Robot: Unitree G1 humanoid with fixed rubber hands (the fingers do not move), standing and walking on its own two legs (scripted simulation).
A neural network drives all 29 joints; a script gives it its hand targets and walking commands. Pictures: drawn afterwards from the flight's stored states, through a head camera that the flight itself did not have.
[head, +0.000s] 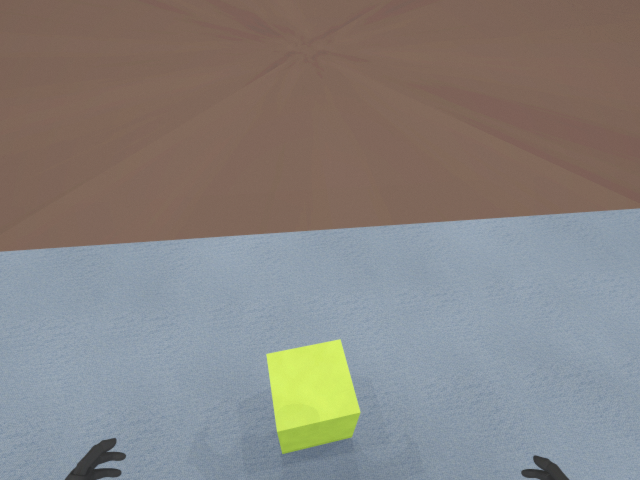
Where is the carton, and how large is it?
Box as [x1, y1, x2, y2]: [266, 339, 360, 453]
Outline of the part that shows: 340,339 266,354 276,427 282,453 350,437 352,435 360,412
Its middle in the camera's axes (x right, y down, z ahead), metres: -0.03 +0.46 +1.10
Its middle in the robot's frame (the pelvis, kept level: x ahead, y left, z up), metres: +0.41 +0.03 -0.66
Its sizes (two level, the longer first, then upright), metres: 0.210 0.200 0.250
